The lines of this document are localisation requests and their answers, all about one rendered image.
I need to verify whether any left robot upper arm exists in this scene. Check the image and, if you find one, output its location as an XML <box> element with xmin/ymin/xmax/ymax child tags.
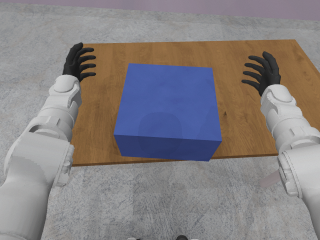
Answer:
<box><xmin>0</xmin><ymin>132</ymin><xmax>75</xmax><ymax>240</ymax></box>

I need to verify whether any robot left hand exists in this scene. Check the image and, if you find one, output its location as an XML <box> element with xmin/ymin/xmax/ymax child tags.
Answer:
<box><xmin>62</xmin><ymin>42</ymin><xmax>96</xmax><ymax>83</ymax></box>

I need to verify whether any right robot upper arm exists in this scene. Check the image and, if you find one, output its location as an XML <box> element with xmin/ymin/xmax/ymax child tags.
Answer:
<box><xmin>277</xmin><ymin>144</ymin><xmax>320</xmax><ymax>240</ymax></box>

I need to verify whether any robot right hand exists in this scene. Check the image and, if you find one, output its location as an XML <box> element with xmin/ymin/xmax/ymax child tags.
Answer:
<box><xmin>241</xmin><ymin>51</ymin><xmax>281</xmax><ymax>97</ymax></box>

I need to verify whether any left robot forearm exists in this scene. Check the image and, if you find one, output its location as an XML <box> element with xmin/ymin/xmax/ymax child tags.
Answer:
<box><xmin>3</xmin><ymin>74</ymin><xmax>82</xmax><ymax>180</ymax></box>

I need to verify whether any carton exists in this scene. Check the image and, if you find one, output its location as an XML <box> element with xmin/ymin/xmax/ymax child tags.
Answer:
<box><xmin>113</xmin><ymin>63</ymin><xmax>222</xmax><ymax>162</ymax></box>

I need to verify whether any right robot forearm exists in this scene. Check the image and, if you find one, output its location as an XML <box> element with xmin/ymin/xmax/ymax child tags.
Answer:
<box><xmin>260</xmin><ymin>84</ymin><xmax>320</xmax><ymax>154</ymax></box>

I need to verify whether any table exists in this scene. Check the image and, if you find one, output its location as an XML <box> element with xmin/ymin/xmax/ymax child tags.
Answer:
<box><xmin>70</xmin><ymin>39</ymin><xmax>320</xmax><ymax>188</ymax></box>

